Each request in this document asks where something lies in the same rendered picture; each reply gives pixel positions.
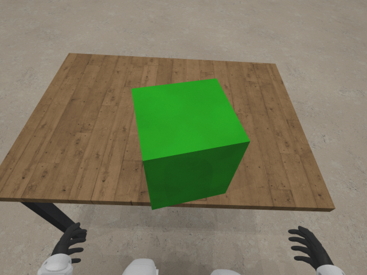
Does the robot left hand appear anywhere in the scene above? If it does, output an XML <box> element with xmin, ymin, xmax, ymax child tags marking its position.
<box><xmin>51</xmin><ymin>222</ymin><xmax>87</xmax><ymax>264</ymax></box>

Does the robot left forearm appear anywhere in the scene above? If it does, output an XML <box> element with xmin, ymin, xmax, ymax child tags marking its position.
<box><xmin>37</xmin><ymin>254</ymin><xmax>73</xmax><ymax>275</ymax></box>

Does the table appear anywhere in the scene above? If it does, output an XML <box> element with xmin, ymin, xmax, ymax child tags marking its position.
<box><xmin>0</xmin><ymin>53</ymin><xmax>335</xmax><ymax>239</ymax></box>

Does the robot right hand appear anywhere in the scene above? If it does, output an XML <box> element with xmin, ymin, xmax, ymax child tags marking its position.
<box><xmin>288</xmin><ymin>226</ymin><xmax>334</xmax><ymax>271</ymax></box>

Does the carton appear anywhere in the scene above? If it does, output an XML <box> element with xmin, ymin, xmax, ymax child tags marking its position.
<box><xmin>131</xmin><ymin>78</ymin><xmax>250</xmax><ymax>210</ymax></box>

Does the left robot thigh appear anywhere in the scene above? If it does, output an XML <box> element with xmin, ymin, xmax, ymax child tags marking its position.
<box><xmin>122</xmin><ymin>258</ymin><xmax>159</xmax><ymax>275</ymax></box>

